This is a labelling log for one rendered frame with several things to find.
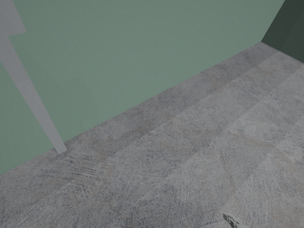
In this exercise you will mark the right robot hand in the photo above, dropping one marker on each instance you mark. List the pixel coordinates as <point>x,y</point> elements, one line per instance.
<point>234,221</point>

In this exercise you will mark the panel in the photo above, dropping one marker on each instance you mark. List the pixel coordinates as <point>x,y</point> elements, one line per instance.
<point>10,24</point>

